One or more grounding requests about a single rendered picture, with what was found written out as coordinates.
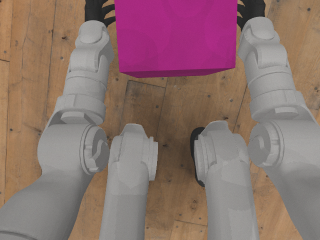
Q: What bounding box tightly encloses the right robot forearm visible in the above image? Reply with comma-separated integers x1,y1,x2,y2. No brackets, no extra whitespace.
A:
237,16,320,127

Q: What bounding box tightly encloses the robot right hand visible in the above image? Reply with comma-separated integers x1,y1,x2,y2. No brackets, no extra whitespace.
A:
237,0,266,32

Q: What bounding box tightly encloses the left robot upper arm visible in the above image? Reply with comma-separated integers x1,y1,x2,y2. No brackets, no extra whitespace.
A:
0,123,110,240

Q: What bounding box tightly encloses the robot left shin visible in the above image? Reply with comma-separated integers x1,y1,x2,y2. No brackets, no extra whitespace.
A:
108,123,148,172

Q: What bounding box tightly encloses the left robot forearm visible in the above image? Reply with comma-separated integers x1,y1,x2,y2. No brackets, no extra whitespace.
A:
37,20,115,165

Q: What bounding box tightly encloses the carton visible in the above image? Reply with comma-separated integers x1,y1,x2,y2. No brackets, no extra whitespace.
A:
114,0,238,78

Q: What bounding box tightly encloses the right robot thigh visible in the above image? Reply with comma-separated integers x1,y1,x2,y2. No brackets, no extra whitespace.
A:
194,129,260,240

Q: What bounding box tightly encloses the robot left hand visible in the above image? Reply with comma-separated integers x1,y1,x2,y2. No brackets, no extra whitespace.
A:
84,0,116,28

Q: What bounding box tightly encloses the right robot upper arm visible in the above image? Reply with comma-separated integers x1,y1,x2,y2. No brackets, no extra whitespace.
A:
247,119,320,240

